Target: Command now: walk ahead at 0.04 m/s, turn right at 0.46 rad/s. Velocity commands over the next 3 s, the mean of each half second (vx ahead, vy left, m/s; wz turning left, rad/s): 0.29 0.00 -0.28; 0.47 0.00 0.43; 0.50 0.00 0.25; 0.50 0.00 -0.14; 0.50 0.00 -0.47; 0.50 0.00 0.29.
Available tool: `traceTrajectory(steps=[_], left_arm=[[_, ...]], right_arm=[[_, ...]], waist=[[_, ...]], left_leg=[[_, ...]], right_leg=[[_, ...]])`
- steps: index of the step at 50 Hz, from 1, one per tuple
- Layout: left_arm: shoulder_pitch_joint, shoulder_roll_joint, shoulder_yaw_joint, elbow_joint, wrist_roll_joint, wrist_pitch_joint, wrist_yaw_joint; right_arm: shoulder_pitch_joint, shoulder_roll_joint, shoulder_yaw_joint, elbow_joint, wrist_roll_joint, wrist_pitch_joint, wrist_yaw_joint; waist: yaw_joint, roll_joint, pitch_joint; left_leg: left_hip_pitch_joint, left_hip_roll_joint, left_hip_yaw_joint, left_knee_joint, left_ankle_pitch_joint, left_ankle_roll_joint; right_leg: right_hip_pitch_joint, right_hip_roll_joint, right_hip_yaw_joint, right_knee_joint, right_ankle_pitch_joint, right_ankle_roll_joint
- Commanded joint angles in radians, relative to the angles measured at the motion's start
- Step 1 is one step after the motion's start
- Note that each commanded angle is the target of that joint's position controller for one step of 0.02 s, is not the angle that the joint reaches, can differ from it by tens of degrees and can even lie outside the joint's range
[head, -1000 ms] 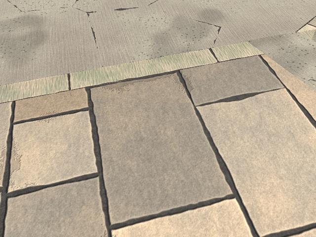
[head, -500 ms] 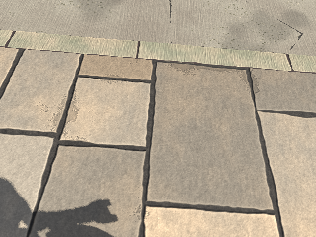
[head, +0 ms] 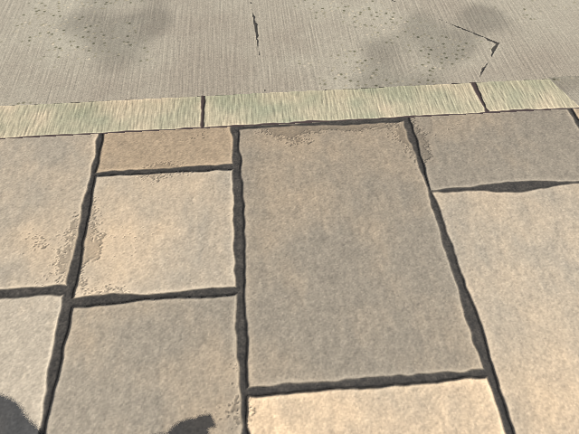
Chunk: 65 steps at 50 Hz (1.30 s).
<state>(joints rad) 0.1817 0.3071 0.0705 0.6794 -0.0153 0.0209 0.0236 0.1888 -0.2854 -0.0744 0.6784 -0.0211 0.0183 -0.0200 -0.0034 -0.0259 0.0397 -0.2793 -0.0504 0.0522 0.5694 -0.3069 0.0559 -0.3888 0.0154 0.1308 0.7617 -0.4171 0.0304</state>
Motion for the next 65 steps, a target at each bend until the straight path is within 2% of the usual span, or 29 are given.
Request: traceTrajectory(steps=[1, 4, 10, 12, 14, 15, 16, 17, 18, 20, 22, 27, 32, 36, 38, 39, 40, 41, 42, 43, 44, 46, 51, 57, 60, 62, 63, 64, 65], left_arm=[[-0.018, 0.139, 0.048, -0.096, -0.005, 0.001, -0.004], [-0.071, 0.084, 0.026, -0.111, -0.013, 0.009, -0.019], [-0.107, 0.045, -0.002, -0.147, -0.010, -0.021, -0.057], [-0.038, 0.056, 0.004, -0.122, -0.011, -0.028, -0.058], [0.123, 0.085, 0.023, -0.054, -0.009, -0.028, -0.049], [0.240, 0.138, 0.044, -0.033, -0.010, -0.031, -0.040], [0.284, 0.282, 0.063, -0.061, 0.007, -0.041, -0.030], [0.280, 0.240, 0.057, -0.066, 0.006, -0.065, -0.037], [0.241, 0.182, 0.036, -0.062, 0.005, -0.082, -0.040], [0.142, 0.107, 0.010, -0.064, 0.011, -0.096, -0.041], [0.103, 0.092, 0.005, -0.064, 0.025, -0.108, -0.035], [0.126, 0.092, 0.009, -0.021, 0.031, -0.124, -0.019], [0.192, 0.125, 0.019, 0.040, 0.014, -0.116, -0.004], [0.200, 0.165, 0.029, 0.060, 0.010, -0.085, 0.012], [0.190, 0.193, 0.035, 0.054, 0.014, -0.065, 0.025], [0.166, 0.197, 0.034, 0.045, 0.009, -0.063, 0.027], [0.174, 0.164, 0.019, 0.024, 0.022, -0.076, 0.026], [0.275, 0.024, -0.027, -0.022, 0.032, -0.109, 0.001], [0.173, 0.121, -0.010, -0.037, 0.001, -0.153, -0.021], [0.075, 0.142, -0.007, -0.076, -0.035, -0.169, -0.029], [0.050, 0.123, -0.014, -0.089, -0.021, -0.176, -0.026], [0.070, 0.127, -0.003, -0.075, 0.020, -0.159, -0.021], [0.025, 0.063, -0.028, -0.098, 0.042, -0.124, -0.014], [-0.142, 0.067, -0.030, -0.125, 0.008, -0.143, -0.036], [-0.111, 0.105, -0.007, -0.127, 0.007, -0.150, -0.041], [0.047, 0.144, 0.019, -0.095, 0.017, -0.156, -0.035], [0.195, 0.204, 0.033, -0.086, 0.030, -0.156, -0.029], [0.274, 0.276, 0.057, -0.034, 0.030, -0.141, -0.042], [0.282, 0.174, 0.035, -0.038, 0.009, -0.139, -0.049]], right_arm=[[0.021, -0.129, -0.030, -0.080, -0.003, -0.030, -0.009], [0.010, -0.153, -0.038, -0.066, 0.023, -0.043, -0.018], [0.056, -0.201, -0.055, -0.033, 0.039, -0.058, 0.007], [0.051, -0.207, -0.053, -0.015, 0.053, -0.059, 0.025], [0.052, -0.147, -0.030, 0.000, 0.052, -0.065, 0.039], [0.023, -0.076, -0.002, -0.009, 0.027, -0.075, 0.045], [-0.020, -0.024, 0.018, -0.087, 0.009, -0.095, 0.049], [-0.054, -0.124, -0.008, -0.085, 0.050, -0.109, 0.047], [-0.057, -0.152, -0.017, -0.083, 0.075, -0.111, 0.051], [-0.026, -0.143, -0.017, -0.044, 0.050, -0.105, 0.050], [0.014, -0.126, -0.017, -0.014, 0.043, -0.092, 0.056], [-0.032, -0.064, 0.002, -0.011, 0.046, -0.080, 0.053], [-0.191, -0.019, 0.030, -0.064, 0.046, -0.091, 0.087], [-0.202, -0.053, 0.018, -0.098, 0.047, -0.093, 0.110], [-0.062, -0.111, -0.011, -0.079, 0.050, -0.083, 0.105], [0.086, -0.161, -0.038, -0.051, 0.051, -0.079, 0.091], [0.235, -0.224, -0.060, -0.026, 0.049, -0.065, 0.068], [0.199, -0.298, -0.072, -0.049, 0.050, -0.070, 0.059], [0.224, -0.220, -0.053, -0.049, 0.042, -0.073, 0.055], [0.187, -0.178, -0.042, -0.048, 0.037, -0.078, 0.050], [0.120, -0.157, -0.034, -0.054, 0.040, -0.084, 0.053], [0.023, -0.115, -0.019, -0.080, 0.030, -0.087, 0.046], [0.016, -0.161, -0.032, -0.058, 0.036, -0.088, 0.021], [0.141, -0.159, -0.025, 0.005, 0.048, -0.077, 0.019], [0.143, -0.161, -0.025, 0.016, 0.041, -0.072, 0.021], [0.135, -0.119, -0.011, 0.011, 0.034, -0.070, 0.025], [0.173, -0.058, 0.012, -0.008, 0.014, -0.073, 0.026], [0.310, -0.006, 0.029, -0.012, 0.049, -0.088, 0.027], [0.252, -0.108, 0.010, 0.002, 0.064, -0.090, 0.023]], waist=[[-0.014, 0.112, -0.098], [-0.037, 0.116, -0.026], [-0.064, 0.142, -0.045], [-0.019, 0.137, -0.049], [0.053, 0.090, -0.078], [0.112, -0.028, -0.115], [0.107, -0.291, -0.142], [0.145, -0.143, -0.131], [0.110, -0.129, -0.051], [0.054, -0.093, 0.011], [0.019, -0.092, 0.019], [0.029, -0.039, 0.026], [0.089, -0.022, 0.082], [0.053, -0.071, 0.015], [-0.034, -0.112, -0.091], [-0.122, -0.085, -0.167], [-0.181, 0.019, -0.262], [-0.057, 0.290, -0.387], [-0.137, 0.147, -0.456], [-0.130, 0.091, -0.296], [-0.066, -0.018, -0.165], [0.006, 0.004, -0.076], [0.020, 0.058, -0.021], [-0.083, 0.117, -0.046], [-0.048, 0.144, -0.042], [0.039, 0.125, -0.112], [0.080, -0.019, -0.266], [0.034, -0.355, -0.357], [0.077, -0.201, -0.284]], left_leg=[[0.188, 0.471, -0.463, -0.268, 0.373, 0.286], [0.194, 0.357, -0.313, -0.362, -0.083, 0.185], [0.144, 0.318, -0.107, -0.374, -0.052, 0.144], [0.084, 0.321, -0.078, -0.330, -0.069, 0.132], [-0.065, 0.275, -0.004, -0.176, -0.074, 0.082], [-0.196, 0.205, 0.090, 0.092, -0.052, 0.012], [-0.543, 0.073, 0.089, 0.469, -0.287, -0.068], [-0.644, 0.092, -0.061, 0.640, -0.293, -0.064], [-0.685, 0.137, -0.092, 0.667, -0.193, -0.041], [-0.626, 0.180, -0.109, 0.597, -0.002, -0.033], [-0.534, 0.176, -0.114, 0.564, 0.125, -0.049], [-0.486, 0.109, -0.140, 0.323, 0.339, -0.077], [-0.439, 0.101, -0.044, 0.079, 0.410, -0.040], [-0.362, 0.026, 0.045, 0.029, 0.252, 0.029], [-0.176, -0.034, 0.076, 0.037, 0.158, 0.080], [0.064, -0.055, 0.054, -0.034, 0.217, 0.121], [0.392, 0.078, -0.159, -0.044, 0.216, 0.181], [0.744, 0.374, -0.780, -0.125, 0.094, 0.418], [0.746, 0.380, -0.875, -0.246, -0.022, 0.405], [0.618, 0.343, -0.711, -0.268, -0.010, 0.342], [0.428, 0.294, -0.603, -0.290, 0.089, 0.302], [0.200, 0.221, -0.473, -0.329, 0.260, 0.277], [-0.067, 0.138, -0.312, -0.362, 0.378, 0.248], [0.030, 0.159, -0.323, -0.276, 0.178, 0.166], [0.123, 0.214, -0.396, -0.199, 0.187, 0.135], [0.109, 0.147, -0.347, -0.001, 0.339, 0.085], [-0.016, 0.075, -0.275, 0.303, 0.170, 0.040], [-0.358, -0.058, -0.171, 0.632, -0.246, -0.031], [-0.490, -0.007, -0.237, 0.740, -0.237, -0.030]], right_leg=[[-0.254, -0.039, -0.021, 0.438, -0.194, 0.015], [-0.326, -0.096, -0.059, 0.338, -0.006, 0.012], [-0.080, -0.074, -0.178, -0.023, 0.008, -0.024], [0.068, -0.037, -0.218, -0.167, 0.090, -0.051], [0.341, 0.020, -0.242, -0.268, 0.132, -0.086], [0.508, -0.088, -0.066, -0.329, 0.125, -0.125], [0.647, -0.370, 0.455, -0.468, 0.011, -0.289], [0.578, -0.445, 0.569, -0.545, -0.093, -0.389], [0.532, -0.412, 0.463, -0.548, -0.126, -0.355], [0.417, -0.318, 0.250, -0.567, 0.014, -0.275], [0.344, -0.263, 0.091, -0.602, 0.242, -0.230], [0.331, -0.215, -0.149, -0.625, 0.493, -0.185], [0.394, -0.246, -0.237, -0.637, 0.593, -0.154], [0.540, -0.270, -0.286, -0.461, 1.110, -0.130], [0.553, -0.270, -0.298, -0.229, 1.377, -0.120], [0.446, -0.245, -0.314, -0.022, 1.328, -0.101], [0.181, -0.192, -0.302, 0.281, 0.920, -0.072], [-0.273, 0.054, -0.193, 0.706, -0.111, 0.007], [-0.374, 0.024, 0.020, 0.768, -0.104, -0.018], [-0.414, -0.031, 0.020, 0.702, -0.031, -0.038], [-0.389, -0.071, -0.001, 0.583, 0.022, -0.044], [-0.276, -0.117, -0.016, 0.460, 0.071, -0.023], [-0.175, -0.111, -0.092, 0.166, 0.227, 0.056], [-0.078, -0.058, -0.088, -0.183, 0.507, 0.034], [-0.046, -0.054, -0.085, -0.238, 0.389, -0.021], [0.170, -0.062, -0.092, -0.275, 0.351, -0.082], [0.422, -0.237, 0.102, -0.262, 0.348, -0.157], [0.681, -0.418, 0.592, -0.414, 0.063, -0.325], [0.654, -0.413, 0.688, -0.491, -0.194, -0.306]])
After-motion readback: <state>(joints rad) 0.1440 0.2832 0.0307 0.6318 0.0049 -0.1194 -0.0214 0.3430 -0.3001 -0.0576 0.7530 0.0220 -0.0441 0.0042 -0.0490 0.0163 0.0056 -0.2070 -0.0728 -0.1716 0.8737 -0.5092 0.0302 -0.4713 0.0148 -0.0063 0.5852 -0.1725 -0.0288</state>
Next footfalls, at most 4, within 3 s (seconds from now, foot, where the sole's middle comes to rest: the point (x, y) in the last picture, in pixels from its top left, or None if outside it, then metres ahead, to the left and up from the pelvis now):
0.30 right None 0.06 -0.18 -0.76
0.80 left None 0.43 -0.03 -0.76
1.24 right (387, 331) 0.72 -0.22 -0.76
1.78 left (267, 259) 0.94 0.09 -0.76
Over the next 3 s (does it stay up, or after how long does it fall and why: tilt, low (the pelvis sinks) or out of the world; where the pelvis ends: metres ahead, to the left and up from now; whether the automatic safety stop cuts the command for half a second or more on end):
stays up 1.50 -0.03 -0.01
